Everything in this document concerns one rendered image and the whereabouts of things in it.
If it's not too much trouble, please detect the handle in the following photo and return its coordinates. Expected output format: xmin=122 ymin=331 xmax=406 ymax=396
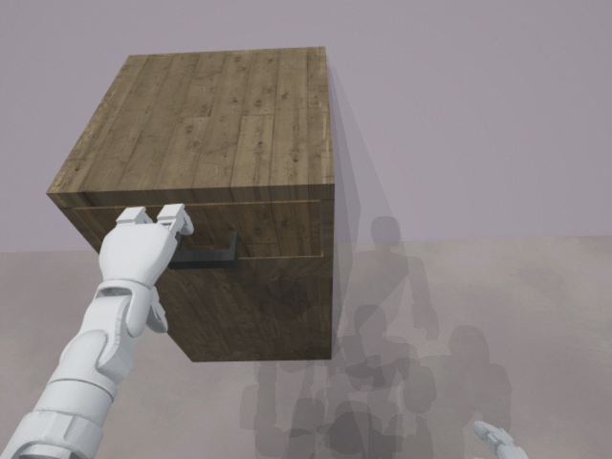
xmin=167 ymin=231 xmax=238 ymax=270

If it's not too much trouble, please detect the cabinet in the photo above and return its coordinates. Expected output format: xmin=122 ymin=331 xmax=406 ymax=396
xmin=46 ymin=46 xmax=335 ymax=362

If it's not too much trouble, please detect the robot left hand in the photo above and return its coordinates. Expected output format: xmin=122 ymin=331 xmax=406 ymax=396
xmin=99 ymin=204 xmax=194 ymax=333

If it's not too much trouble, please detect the robot right hand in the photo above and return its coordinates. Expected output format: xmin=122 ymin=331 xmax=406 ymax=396
xmin=473 ymin=421 xmax=529 ymax=459

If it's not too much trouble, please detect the drawer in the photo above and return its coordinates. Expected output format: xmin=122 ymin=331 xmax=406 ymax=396
xmin=75 ymin=199 xmax=321 ymax=257

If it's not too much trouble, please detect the robot left forearm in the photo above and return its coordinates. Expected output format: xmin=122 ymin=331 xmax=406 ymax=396
xmin=0 ymin=279 xmax=153 ymax=459

